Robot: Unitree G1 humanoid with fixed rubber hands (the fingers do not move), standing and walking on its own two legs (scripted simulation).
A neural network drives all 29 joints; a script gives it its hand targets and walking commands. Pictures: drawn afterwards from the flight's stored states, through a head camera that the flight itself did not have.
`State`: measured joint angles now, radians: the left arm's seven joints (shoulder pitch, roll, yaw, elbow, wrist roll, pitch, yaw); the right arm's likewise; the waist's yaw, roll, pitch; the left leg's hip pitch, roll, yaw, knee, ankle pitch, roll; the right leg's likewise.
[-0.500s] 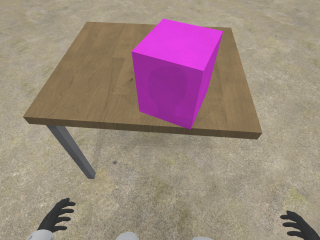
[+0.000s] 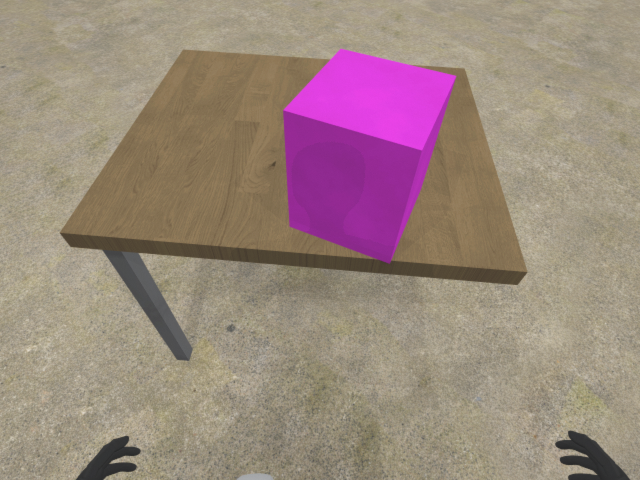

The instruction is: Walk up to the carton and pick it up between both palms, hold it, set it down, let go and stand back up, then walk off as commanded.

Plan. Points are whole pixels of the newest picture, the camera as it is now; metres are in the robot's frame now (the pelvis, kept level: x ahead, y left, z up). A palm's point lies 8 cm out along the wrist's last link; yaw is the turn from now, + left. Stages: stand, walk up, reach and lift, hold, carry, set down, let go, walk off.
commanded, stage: walk up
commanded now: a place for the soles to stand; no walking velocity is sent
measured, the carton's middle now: (365, 157) +0.60 -0.05 +0.04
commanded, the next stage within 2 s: reach and lift in 2.00 s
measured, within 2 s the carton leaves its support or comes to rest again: neither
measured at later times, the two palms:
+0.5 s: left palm out of the picture +0.12 +0.30 -0.10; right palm out of the picture +0.13 -0.33 -0.07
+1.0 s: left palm (135, 419) +0.21 +0.28 -0.10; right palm (578, 389) +0.25 -0.34 -0.08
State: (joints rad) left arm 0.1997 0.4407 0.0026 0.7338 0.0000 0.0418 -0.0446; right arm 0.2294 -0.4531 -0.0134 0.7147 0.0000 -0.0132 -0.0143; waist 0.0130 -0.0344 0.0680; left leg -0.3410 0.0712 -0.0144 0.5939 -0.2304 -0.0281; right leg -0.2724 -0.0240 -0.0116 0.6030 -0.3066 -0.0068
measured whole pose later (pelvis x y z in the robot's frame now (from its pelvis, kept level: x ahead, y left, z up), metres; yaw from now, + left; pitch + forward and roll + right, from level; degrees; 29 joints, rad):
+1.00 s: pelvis +0.14 -0.03 +0.00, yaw +1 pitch -3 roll +0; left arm 0.30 0.41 0.00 0.73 0.00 0.02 -0.01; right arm 0.25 -0.42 -0.01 0.73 0.00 0.00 0.00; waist 0.01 -0.02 0.09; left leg -0.34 0.02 -0.02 0.62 -0.23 -0.01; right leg -0.19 -0.02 -0.02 0.64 -0.40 0.00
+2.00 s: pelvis +0.15 -0.03 +0.01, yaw +1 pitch -2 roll +0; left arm 0.19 0.40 0.00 0.84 0.00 -0.01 -0.02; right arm 0.15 -0.38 -0.01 0.87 0.00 0.00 0.01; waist 0.01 -0.03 0.07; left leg -0.28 0.02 -0.02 0.46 -0.15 -0.02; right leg -0.13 -0.02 -0.03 0.47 -0.31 0.01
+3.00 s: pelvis +0.13 +0.00 +0.01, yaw -2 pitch -8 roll +0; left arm 0.09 0.41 0.01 0.36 -0.02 0.31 -0.08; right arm 0.23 -0.11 -0.08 0.36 0.00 0.02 -0.13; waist 0.01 -0.09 0.15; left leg -0.17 0.01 0.04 0.46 -0.15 0.00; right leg -0.04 -0.04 0.03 0.47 -0.29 0.01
